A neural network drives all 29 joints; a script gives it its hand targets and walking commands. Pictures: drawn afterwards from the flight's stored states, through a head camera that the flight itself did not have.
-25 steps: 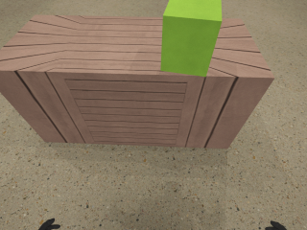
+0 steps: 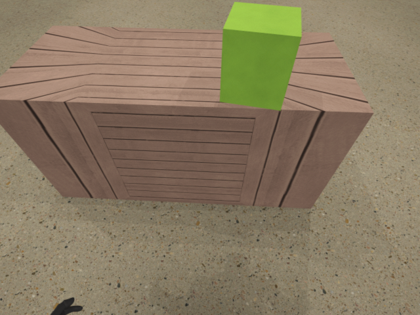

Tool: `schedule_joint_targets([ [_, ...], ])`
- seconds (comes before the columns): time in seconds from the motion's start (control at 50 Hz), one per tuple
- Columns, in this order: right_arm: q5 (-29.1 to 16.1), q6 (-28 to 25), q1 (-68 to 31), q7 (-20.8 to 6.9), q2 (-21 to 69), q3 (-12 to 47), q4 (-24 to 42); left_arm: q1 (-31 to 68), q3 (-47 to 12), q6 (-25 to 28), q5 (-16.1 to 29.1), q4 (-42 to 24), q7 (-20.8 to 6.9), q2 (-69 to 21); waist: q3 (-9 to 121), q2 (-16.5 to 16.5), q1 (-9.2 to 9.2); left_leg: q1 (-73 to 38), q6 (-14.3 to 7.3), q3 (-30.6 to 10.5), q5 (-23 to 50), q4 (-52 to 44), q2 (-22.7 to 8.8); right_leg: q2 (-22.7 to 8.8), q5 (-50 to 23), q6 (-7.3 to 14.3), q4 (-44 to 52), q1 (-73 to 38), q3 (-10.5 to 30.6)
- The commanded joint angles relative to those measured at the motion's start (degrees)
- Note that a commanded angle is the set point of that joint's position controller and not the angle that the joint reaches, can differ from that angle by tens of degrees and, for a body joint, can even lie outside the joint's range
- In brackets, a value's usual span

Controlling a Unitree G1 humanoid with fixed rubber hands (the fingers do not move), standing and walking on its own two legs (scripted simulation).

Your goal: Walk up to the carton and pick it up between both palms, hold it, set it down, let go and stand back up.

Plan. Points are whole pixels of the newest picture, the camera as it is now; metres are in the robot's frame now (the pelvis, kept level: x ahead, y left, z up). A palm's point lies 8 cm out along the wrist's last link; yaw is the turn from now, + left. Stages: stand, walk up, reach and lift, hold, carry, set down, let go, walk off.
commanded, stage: walk up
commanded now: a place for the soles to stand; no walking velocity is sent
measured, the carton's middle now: (258, 57) +0.85 -0.14 +0.04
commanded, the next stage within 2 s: none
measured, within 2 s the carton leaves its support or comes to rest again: neither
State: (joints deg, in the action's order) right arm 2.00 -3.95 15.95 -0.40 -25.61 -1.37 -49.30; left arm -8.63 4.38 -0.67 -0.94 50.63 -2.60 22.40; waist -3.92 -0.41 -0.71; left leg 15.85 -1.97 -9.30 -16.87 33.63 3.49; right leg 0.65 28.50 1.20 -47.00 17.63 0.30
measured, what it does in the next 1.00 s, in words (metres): steps to the right: right foot, then left foot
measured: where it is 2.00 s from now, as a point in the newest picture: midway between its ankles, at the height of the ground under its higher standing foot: (244, 286)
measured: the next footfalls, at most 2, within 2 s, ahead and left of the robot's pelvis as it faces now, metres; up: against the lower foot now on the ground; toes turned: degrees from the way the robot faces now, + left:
right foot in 0.18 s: +0.09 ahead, -0.14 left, +0.00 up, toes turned +1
left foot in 0.66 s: +0.23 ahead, -0.03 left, +0.00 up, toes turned +2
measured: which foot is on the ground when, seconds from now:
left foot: down 0.00-0.18, up 0.20-0.64, down 0.66-0.88, up 0.90-1.00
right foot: up 0.00-0.16, down 0.18-0.66, up 0.68-0.86, down 0.88-1.00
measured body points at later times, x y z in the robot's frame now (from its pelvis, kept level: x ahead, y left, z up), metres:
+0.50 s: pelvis +0.09 -0.13 +0.02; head +0.11 -0.17 +0.46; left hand +0.12 +0.20 -0.06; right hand +0.15 -0.45 -0.12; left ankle +0.11 +0.04 -0.67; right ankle +0.05 -0.15 -0.73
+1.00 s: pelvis +0.18 -0.20 +0.00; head +0.16 -0.23 +0.45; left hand +0.21 +0.12 -0.09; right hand +0.24 -0.53 -0.12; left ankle +0.18 -0.04 -0.67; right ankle +0.19 -0.29 -0.73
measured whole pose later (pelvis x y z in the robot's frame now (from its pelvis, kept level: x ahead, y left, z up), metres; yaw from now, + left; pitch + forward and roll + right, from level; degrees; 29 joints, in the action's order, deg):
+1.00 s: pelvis +0.18 -0.20 +0.00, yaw -3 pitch -4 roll +3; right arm 0.9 0.5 15.2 -2.3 -25.1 -3.4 -48.8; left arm -23.6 2.9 3.2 -0.9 49.2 -2.0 22.4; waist -2.3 0.7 -0.4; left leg 21.9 -1.7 -3.3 -22.4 57.7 1.5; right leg -0.4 19.3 1.1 -36.8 14.1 -0.4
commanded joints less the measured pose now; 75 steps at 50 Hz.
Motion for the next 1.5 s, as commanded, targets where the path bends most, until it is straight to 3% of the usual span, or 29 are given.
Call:
schedule_joint_targets([
  [0.0,-0.5,-2.1,3.9,1.4,-14.9,-6.5,3.5,0.4,3.6,1.7,-0.8,-6.4,-0.9,12.6,4.9,4.3,2.15,-16.2,-11.5,-21.3,-4.3,-16.7,-16.4,-4.1,-2.5,0.3,-5.1,17.9,3.2],
  [0.08,0.5,-1.6,0.9,0.9,-15.5,-6.8,5.9,-1.7,4.1,2.3,-0.2,-7.6,-1.6,12.5,4.4,8.4,0.57,-6.4,-10.9,-14.4,-2.3,-11.0,-13.9,-3.8,-2.8,0.7,8.5,6.1,2.7],
  [0.12,0.1,-0.8,-4.6,0.8,-13.4,-6.3,7.1,-11.7,4.9,2.9,0.2,-4.5,-1.1,11.4,7.4,7.7,-5.52,5.8,-6.5,-6.9,0.3,-2.2,-9.8,-2.3,-13.4,1.9,20.9,-15.4,0.9],
  [0.16,-0.5,-0.5,-1.1,1.5,-3.5,-2.8,8.9,-18.4,7.3,4.0,-1.6,-4.4,0.8,19.3,7.9,-17.5,-8.92,28.3,-0.6,0.5,-16.6,26.8,4.2,-15.7,6.1,0.5,34.2,-29.6,27.3],
  [0.18,-1.4,0.2,2.0,2.1,-9.2,-3.9,5.9,-13.9,7.9,3.9,-1.0,-5.0,0.7,20.9,2.8,-7.1,-5.85,30.9,0.3,-2.0,-12.0,31.6,1.6,-22.6,14.9,1.5,39.7,-20.9,38.1],
  [0.26,-1.4,0.4,5.5,0.4,-10.5,-4.7,0.4,-6.0,4.9,4.8,0.6,-6.9,0.8,13.0,-7.3,-7.1,0.66,19.3,1.7,0.2,3.7,27.6,-4.2,-11.8,-3.9,-5.7,39.6,-5.6,17.5],
  [0.34,-1.2,1.8,5.3,0.4,-6.6,-3.5,1.7,-15.8,4.4,4.2,1.3,-7.0,1.5,11.6,0.3,-6.4,-1.78,16.5,2.5,6.7,4.5,21.3,-3.2,-7.4,-46.4,-7.5,31.0,-20.0,6.8],
  [0.44,-1.1,2.0,-2.2,0.7,-6.4,-3.3,4.9,-19.3,4.1,3.3,1.2,-8.3,2.3,11.4,0.5,-5.3,-4.15,19.1,2.0,11.2,0.6,9.8,-4.4,-8.5,-54.4,-4.4,28.1,-28.1,9.8],
  [0.46,-0.9,1.8,-0.8,0.7,-6.3,-2.7,4.7,-21.3,4.2,2.9,1.8,-8.6,2.4,10.9,2.6,-8.0,-4.02,15.8,0.9,13.1,1.2,8.2,-2.9,-6.9,-57.8,-9.2,29.0,-27.0,8.6],
  [0.5,-1.2,1.6,2.7,1.0,-7.4,-3.7,4.6,-16.4,4.4,2.1,1.4,-9.4,2.5,11.5,1.4,-12.7,-0.70,9.2,0.9,16.6,-2.2,-0.8,-1.8,-5.7,-65.5,-14.3,30.3,-25.2,5.5],
  [0.52,-1.5,1.6,6.4,1.4,-8.6,-4.8,4.2,-11.4,3.9,2.1,0.5,-11.9,2.4,11.6,3.9,-11.5,1.57,6.7,-0.1,14.2,-0.6,-5.8,-1.1,-4.5,-67.4,-8.6,24.0,-24.0,6.6],
  [0.56,-1.4,1.5,15.6,1.9,-9.5,-5.7,1.2,-7.3,3.9,2.3,0.6,-13.1,2.7,11.5,10.1,-5.5,6.32,-8.8,-2.2,16.8,1.7,-10.0,0.1,-4.3,-74.8,-11.0,13.5,-16.9,5.5],
  [0.6,-0.5,1.2,16.2,2.5,-8.2,-6.1,1.1,-7.2,2.6,2.8,1.6,-13.8,2.6,9.6,10.9,-1.9,8.40,-22.1,-6.8,12.7,10.6,-14.8,-4.9,-1.5,-51.6,-7.9,-0.4,-2.8,2.0],
  [0.62,0.2,1.4,17.5,3.0,-13.1,-7.8,2.4,-7.4,2.5,2.6,1.8,-14.3,2.4,8.6,12.0,12.1,10.18,-28.5,-16.5,-9.6,0.8,-15.7,-21.2,3.6,-25.4,-10.4,-24.0,13.6,2.9],
  [0.64,0.3,1.3,8.3,3.2,-13.3,-7.6,6.2,-14.3,2.6,2.2,1.0,-13.2,2.6,9.4,9.8,6.6,4.83,-20.3,-21.2,-25.5,-10.4,-19.1,-30.2,3.5,2.7,-7.6,-32.0,17.6,8.4],
  [0.68,-2.0,0.2,-5.1,2.9,-14.7,-7.4,7.7,-16.4,3.9,2.0,0.5,-9.9,1.3,14.4,-2.9,3.3,-1.82,3.4,-19.0,-20.9,-17.8,-23.9,-33.6,-3.2,5.5,-3.2,-31.5,11.6,15.6],
  [0.76,-0.1,-0.1,-9.2,1.1,-14.1,-6.3,8.4,-22.1,3.7,2.1,1.6,-7.4,-1.2,12.3,-4.3,15.9,-4.61,11.5,-7.8,2.0,-18.9,-19.8,-17.1,-5.9,1.7,-0.8,-0.8,0.1,6.2],
  [0.82,0.3,1.4,-3.4,-1.1,-11.5,-5.6,6.4,-22.8,3.3,4.5,0.9,-6.0,-0.1,9.7,3.7,7.6,-2.43,6.2,-6.1,9.8,-19.1,-2.9,-9.2,0.0,-13.1,-1.8,21.5,-12.1,-1.9],
  [0.86,-0.2,3.0,-2.8,-1.7,-4.2,-3.2,8.5,-28.4,5.3,5.7,-0.8,-4.5,2.2,16.3,3.3,-13.5,-5.46,23.4,-1.2,11.3,-19.1,23.0,-0.2,-11.1,7.6,-2.4,33.0,-19.6,22.6],
  [0.88,-0.7,4.0,-1.3,-1.7,-5.6,-3.3,8.1,-23.0,6.1,6.1,-1.5,-7.1,2.9,21.6,-0.4,-11.0,-3.01,25.1,0.8,1.3,-13.1,31.7,0.8,-22.3,27.6,-0.1,42.9,-8.3,42.7],
  [0.9,-1.4,4.2,-1.5,-1.6,-9.9,-5.2,6.6,-14.3,5.9,6.1,-0.9,-8.6,3.3,22.1,-8.1,-4.2,-0.56,25.8,0.2,-1.6,-9.8,32.4,-2.3,-24.9,31.2,3.5,45.8,0.0,44.4],
  [0.94,-1.6,3.3,1.4,-2.1,-11.7,-6.0,3.9,-12.8,4.9,6.7,-0.2,-8.2,3.2,18.1,-8.5,2.6,1.35,23.6,0.6,-2.1,-1.7,32.6,-3.9,-19.9,20.2,0.7,41.2,-2.6,33.6],
  [1.06,-1.2,3.5,0.7,-2.6,-8.4,-5.5,2.4,-17.8,4.0,7.3,0.7,-5.4,3.4,15.1,-2.6,-4.2,-1.38,20.2,2.5,0.2,3.7,21.7,-3.0,-13.6,-24.8,-2.3,32.3,-19.7,14.0],
  [1.16,-1.3,3.3,-5.1,-2.0,-5.8,-4.2,5.2,-20.4,3.4,6.3,1.2,-6.2,4.0,13.9,-1.6,-7.8,-2.69,22.8,1.9,5.0,-0.5,15.1,-2.6,-12.8,-52.2,3.1,25.8,-26.1,8.5],
  [1.26,-0.9,2.4,-7.8,-2.7,-5.5,-3.6,6.9,-17.9,3.7,5.2,0.2,-8.7,4.0,14.7,3.1,-9.4,-3.73,18.9,0.4,9.6,-4.2,2.9,-5.9,-15.1,-47.5,8.9,20.3,-28.0,9.0],
  [1.32,-0.5,1.0,5.6,-2.2,-7.3,-4.9,4.8,-11.7,2.4,5.6,1.4,-10.0,3.5,13.4,9.5,-5.2,3.72,-6.4,-3.1,8.3,7.4,-11.9,-4.6,-12.1,-43.4,5.2,6.9,-16.0,3.7],
  [1.36,-0.1,0.6,9.1,-0.8,-14.3,-7.2,3.2,-14.3,0.2,5.7,1.5,-10.8,3.3,6.8,8.9,12.3,3.79,-20.3,-4.5,-17.2,6.4,-16.5,-17.5,-1.2,-6.1,0.4,-9.7,7.1,-1.3],
  [1.38,-0.9,1.0,5.8,-0.6,-16.5,-6.9,5.2,-16.2,0.6,4.7,1.0,-9.5,3.9,8.7,6.6,8.2,2.25,-17.3,-7.2,-26.5,-3.9,-19.3,-21.4,1.3,4.7,0.0,-12.3,13.9,1.4],
  [1.48,-2.1,1.8,2.9,-1.0,-11.4,-5.2,4.6,-15.8,0.8,3.6,0.5,-6.2,3.2,12.5,-4.2,6.9,1.28,-1.5,-7.8,-14.1,-4.9,-20.4,-15.4,-3.8,-3.3,0.7,-9.7,10.8,2.6],
])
